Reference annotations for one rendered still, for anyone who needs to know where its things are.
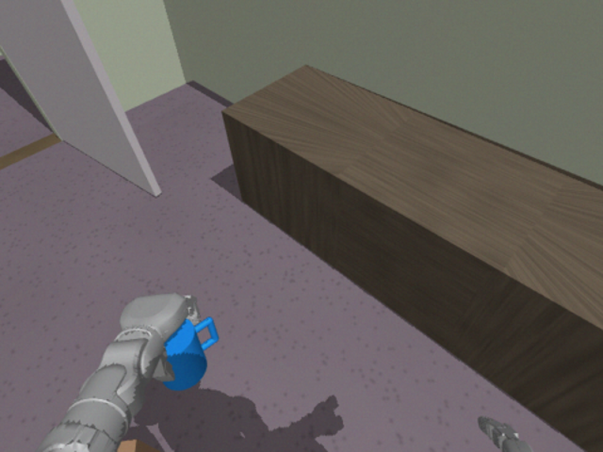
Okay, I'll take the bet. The left robot arm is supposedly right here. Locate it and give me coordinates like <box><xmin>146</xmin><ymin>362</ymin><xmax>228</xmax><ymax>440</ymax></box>
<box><xmin>35</xmin><ymin>325</ymin><xmax>164</xmax><ymax>452</ymax></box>

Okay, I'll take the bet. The right robot hand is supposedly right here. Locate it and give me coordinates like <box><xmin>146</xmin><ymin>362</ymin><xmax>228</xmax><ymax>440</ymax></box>
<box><xmin>478</xmin><ymin>416</ymin><xmax>533</xmax><ymax>452</ymax></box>

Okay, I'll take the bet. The left robot hand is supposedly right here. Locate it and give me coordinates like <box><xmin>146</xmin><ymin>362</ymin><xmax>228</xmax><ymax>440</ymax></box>
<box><xmin>120</xmin><ymin>293</ymin><xmax>201</xmax><ymax>381</ymax></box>

